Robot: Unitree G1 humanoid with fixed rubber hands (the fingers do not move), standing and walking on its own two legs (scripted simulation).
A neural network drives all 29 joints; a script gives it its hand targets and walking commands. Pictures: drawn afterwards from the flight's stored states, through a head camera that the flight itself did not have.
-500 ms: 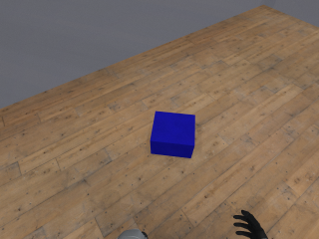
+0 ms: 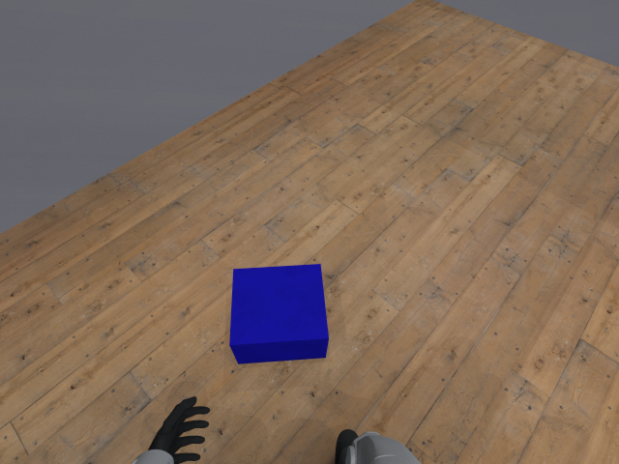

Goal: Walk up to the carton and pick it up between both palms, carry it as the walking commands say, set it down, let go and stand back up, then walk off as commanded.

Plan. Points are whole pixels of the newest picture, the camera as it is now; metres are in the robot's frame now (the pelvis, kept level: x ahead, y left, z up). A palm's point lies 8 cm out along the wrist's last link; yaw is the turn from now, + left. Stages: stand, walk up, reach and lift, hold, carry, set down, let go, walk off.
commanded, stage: walk up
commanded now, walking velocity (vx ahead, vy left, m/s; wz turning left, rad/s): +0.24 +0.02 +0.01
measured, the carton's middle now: (279, 313) +0.59 +0.06 -0.66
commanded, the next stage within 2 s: none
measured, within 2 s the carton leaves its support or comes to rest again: neither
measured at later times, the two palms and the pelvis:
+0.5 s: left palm out of the picture +0.07 +0.24 -0.13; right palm (450, 428) +0.17 -0.19 -0.10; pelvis +0.09 +0.03 +0.02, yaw +1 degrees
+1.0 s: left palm out of the picture +0.11 +0.25 -0.13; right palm out of the picture +0.10 -0.15 -0.12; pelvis +0.14 +0.05 +0.03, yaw +1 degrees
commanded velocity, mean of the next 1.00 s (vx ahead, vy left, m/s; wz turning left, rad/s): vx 0.08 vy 0.01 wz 0.00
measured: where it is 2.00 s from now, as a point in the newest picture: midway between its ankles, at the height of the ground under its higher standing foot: outside the picture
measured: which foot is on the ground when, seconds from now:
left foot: up 0.00-0.34, down 0.36-1.00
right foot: down 0.00-1.00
